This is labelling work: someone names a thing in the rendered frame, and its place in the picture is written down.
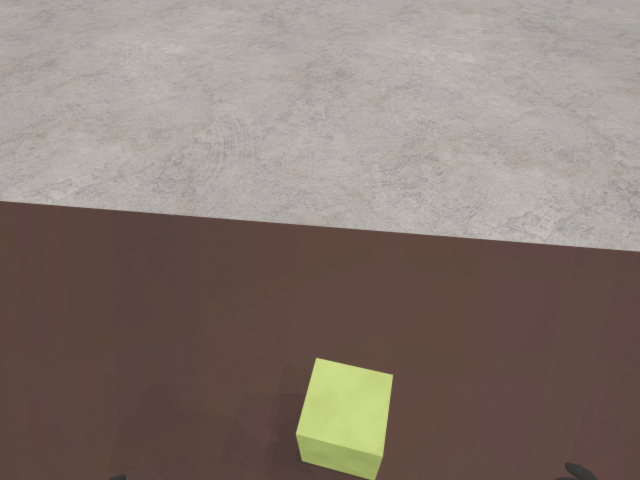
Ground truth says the carton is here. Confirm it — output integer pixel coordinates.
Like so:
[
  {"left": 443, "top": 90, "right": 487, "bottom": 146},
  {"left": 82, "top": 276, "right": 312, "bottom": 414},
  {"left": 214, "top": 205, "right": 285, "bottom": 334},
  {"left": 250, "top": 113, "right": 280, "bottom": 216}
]
[{"left": 296, "top": 358, "right": 393, "bottom": 480}]

